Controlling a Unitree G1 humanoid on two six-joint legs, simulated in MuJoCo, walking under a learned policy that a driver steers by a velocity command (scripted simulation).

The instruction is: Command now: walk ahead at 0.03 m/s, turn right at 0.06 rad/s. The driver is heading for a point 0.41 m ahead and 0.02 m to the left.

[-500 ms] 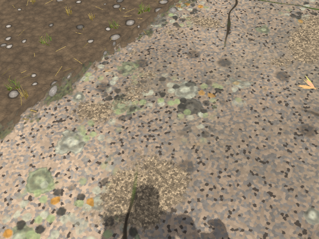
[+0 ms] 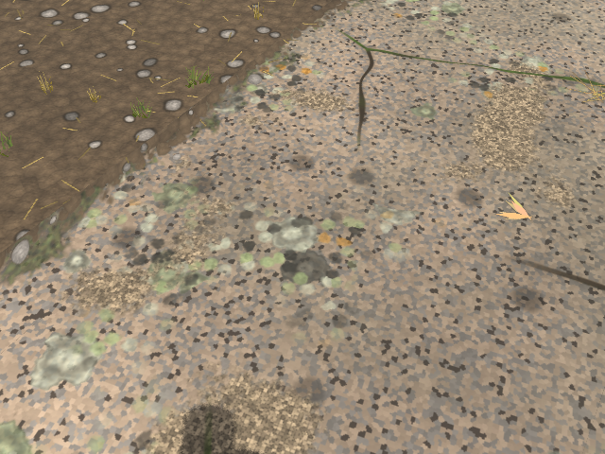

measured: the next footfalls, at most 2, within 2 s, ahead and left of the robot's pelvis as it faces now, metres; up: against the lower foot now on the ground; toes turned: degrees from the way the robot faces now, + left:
right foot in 0.02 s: +0.03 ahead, -0.12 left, +0.00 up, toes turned +3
left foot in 1.26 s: +0.22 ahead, +0.10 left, +0.00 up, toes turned +5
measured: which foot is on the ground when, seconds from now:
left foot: down 0.00-1.00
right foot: up 0.00-0.00, down 0.02-1.00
